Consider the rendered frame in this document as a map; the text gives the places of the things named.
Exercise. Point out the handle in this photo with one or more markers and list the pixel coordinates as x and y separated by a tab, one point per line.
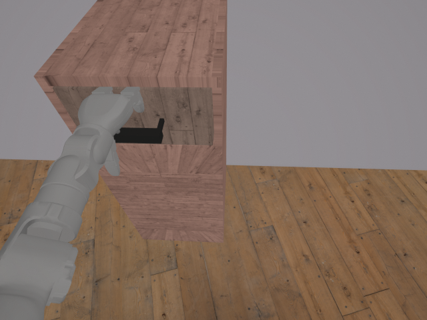
140	135

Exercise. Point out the left robot hand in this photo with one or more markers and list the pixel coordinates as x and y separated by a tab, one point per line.
111	111

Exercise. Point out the robot left forearm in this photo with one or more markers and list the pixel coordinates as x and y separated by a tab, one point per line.
57	209

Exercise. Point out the cabinet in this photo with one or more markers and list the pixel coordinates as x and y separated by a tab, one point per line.
169	192

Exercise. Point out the left robot upper arm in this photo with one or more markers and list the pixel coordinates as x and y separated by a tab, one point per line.
35	273

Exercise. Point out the drawer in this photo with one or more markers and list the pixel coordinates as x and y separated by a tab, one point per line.
187	111

